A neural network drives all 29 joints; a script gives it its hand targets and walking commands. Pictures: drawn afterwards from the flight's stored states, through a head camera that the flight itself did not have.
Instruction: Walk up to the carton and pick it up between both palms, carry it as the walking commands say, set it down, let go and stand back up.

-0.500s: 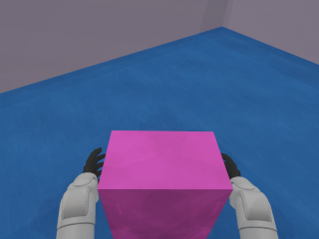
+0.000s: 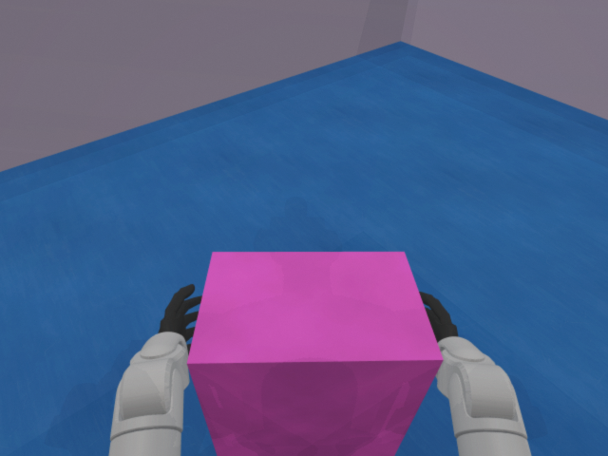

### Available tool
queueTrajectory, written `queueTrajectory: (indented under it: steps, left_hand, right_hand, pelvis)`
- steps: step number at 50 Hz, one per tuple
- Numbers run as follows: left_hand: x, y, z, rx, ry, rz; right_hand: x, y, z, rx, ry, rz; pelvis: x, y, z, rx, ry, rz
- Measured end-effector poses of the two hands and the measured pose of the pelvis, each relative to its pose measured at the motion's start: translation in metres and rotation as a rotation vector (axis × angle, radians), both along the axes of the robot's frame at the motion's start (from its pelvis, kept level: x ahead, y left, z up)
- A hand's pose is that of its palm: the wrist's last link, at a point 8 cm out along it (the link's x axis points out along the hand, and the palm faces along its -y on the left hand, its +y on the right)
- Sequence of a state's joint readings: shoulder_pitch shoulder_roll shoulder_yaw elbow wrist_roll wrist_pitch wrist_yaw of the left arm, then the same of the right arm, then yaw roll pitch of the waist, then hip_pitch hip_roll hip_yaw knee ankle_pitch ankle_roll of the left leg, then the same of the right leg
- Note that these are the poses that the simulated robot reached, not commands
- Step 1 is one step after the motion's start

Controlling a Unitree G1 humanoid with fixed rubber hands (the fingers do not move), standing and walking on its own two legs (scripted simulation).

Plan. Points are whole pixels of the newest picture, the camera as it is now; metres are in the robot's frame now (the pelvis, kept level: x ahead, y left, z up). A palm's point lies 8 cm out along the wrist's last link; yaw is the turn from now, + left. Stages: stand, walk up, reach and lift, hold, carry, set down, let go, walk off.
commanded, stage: carry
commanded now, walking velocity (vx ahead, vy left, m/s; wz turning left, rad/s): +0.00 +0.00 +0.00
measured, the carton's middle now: (308, 361) +0.27 -0.01 -0.03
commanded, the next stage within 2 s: hold in 0.44 s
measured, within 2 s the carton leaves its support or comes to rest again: neither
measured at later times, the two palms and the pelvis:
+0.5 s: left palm (177, 343) +0.27 +0.17 +0.02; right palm (444, 347) +0.26 -0.19 +0.02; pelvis +0.00 -0.01 +0.00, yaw -1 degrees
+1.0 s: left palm (136, 294) +0.32 +0.22 +0.06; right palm (399, 277) +0.34 -0.13 +0.07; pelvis +0.02 +0.00 +0.00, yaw +3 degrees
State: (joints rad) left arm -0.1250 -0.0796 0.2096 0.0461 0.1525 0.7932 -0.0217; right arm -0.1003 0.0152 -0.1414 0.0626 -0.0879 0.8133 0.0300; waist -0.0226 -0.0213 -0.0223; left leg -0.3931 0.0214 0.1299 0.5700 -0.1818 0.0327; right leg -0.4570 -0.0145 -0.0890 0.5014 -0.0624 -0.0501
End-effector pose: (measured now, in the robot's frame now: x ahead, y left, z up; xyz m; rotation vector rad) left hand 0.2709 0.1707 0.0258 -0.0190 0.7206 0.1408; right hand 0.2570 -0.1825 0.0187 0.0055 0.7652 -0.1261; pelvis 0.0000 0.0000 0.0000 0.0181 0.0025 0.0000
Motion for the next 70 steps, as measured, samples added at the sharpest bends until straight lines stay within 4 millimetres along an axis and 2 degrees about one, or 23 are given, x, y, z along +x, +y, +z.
queueTrajectory:
  steps: [23, 26, 30, 34, 36, 38, 43, 49, 55, 59, 63, 66, 70]
  left_hand:
    - [-0.003, -0.004, -0.003, 0.007, -0.007, -0.011]
    - [-0.001, -0.002, 0.002, -0.014, -0.027, 0.042]
    - [0.006, 0.012, 0.022, -0.043, -0.092, 0.103]
    - [0.017, 0.028, 0.044, -0.034, -0.163, 0.122]
    - [0.02, 0.034, 0.049, -0.038, -0.195, 0.116]
    - [0.019, 0.038, 0.046, -0.056, -0.179, 0.127]
    - [0.02, 0.045, 0.03, -0.089, -0.046, 0.147]
    - [0.047, 0.051, 0.038, -0.011, -0.106, 0.057]
    - [0.064, 0.051, 0.042, 0.095, -0.039, -0.015]
    - [0.075, 0.051, 0.046, 0.103, -0.064, -0.019]
    - [0.079, 0.05, 0.037, 0.108, -0.028, -0.011]
    - [0.087, 0.046, 0.028, 0.105, 0.006, -0.012]
    - [0.107, 0.035, 0.025, 0.096, 0.001, -0.022]
  right_hand:
    - [-0.004, -0.004, -0.002, -0.008, -0.008, 0.0]
    - [0.004, -0.001, -0.002, 0.028, -0.026, -0.004]
    - [0.025, 0.013, 0.017, 0.01, -0.09, 0.051]
    - [0.052, 0.029, 0.046, -0.055, -0.163, 0.133]
    - [0.06, 0.035, 0.059, -0.082, -0.195, 0.154]
    - [0.064, 0.04, 0.063, -0.089, -0.178, 0.154]
    - [0.068, 0.047, 0.054, -0.092, -0.044, 0.153]
    - [0.079, 0.051, 0.054, -0.111, -0.108, 0.144]
    - [0.078, 0.051, 0.03, -0.021, -0.044, 0.083]
    - [0.084, 0.052, 0.026, -0.04, -0.072, 0.104]
    - [0.092, 0.051, 0.019, 0.01, -0.036, 0.068]
    - [0.099, 0.047, 0.014, 0.013, -0.003, 0.058]
    - [0.116, 0.036, 0.013, -0.008, -0.007, 0.061]
  pelvis:
    - [-0.002, -0.006, 0.0, -0.001, 0.005, 0.005]
    - [-0.005, -0.006, 0.002, -0.011, -0.079, -0.019]
    - [0.002, -0.008, 0.006, -0.037, -0.106, -0.037]
    - [0.008, -0.011, 0.004, -0.054, -0.116, -0.042]
    - [0.012, -0.013, 0.001, -0.05, -0.137, -0.032]
    - [0.016, -0.014, 0.0, -0.051, -0.168, -0.024]
    - [0.021, -0.014, 0.003, -0.078, -0.222, 0.036]
    - [0.018, -0.005, -0.005, -0.072, -0.19, 0.058]
    - [0.031, 0.017, -0.002, -0.088, -0.173, 0.026]
    - [0.044, 0.027, -0.003, -0.064, -0.153, 0.013]
    - [0.062, 0.035, -0.001, -0.076, -0.169, 0.021]
    - [0.077, 0.036, 0.001, -0.074, -0.171, 0.04]
    - [0.099, 0.033, 0.004, -0.073, -0.147, 0.055]
